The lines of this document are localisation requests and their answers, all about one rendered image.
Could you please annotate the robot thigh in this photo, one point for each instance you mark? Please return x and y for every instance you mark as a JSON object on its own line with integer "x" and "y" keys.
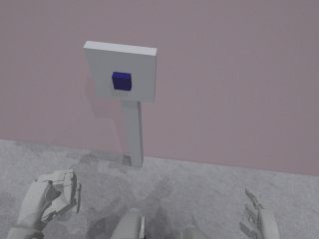
{"x": 192, "y": 233}
{"x": 131, "y": 226}

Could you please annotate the left robot hand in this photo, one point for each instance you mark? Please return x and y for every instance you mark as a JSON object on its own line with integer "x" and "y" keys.
{"x": 59, "y": 189}

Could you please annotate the button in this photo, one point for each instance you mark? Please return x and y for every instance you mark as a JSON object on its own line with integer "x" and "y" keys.
{"x": 122, "y": 81}

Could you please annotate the left robot thigh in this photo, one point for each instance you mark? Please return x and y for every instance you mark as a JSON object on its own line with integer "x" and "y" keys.
{"x": 131, "y": 226}

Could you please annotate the panel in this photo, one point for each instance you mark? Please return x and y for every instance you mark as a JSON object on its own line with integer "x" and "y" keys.
{"x": 141, "y": 62}

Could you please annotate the right robot hand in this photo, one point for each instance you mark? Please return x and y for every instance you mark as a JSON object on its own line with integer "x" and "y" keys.
{"x": 264, "y": 224}

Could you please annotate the robot left forearm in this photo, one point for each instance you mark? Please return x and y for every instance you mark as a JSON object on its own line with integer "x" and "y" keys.
{"x": 24, "y": 232}

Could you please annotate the right robot thigh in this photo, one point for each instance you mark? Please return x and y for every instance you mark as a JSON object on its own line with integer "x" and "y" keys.
{"x": 192, "y": 233}

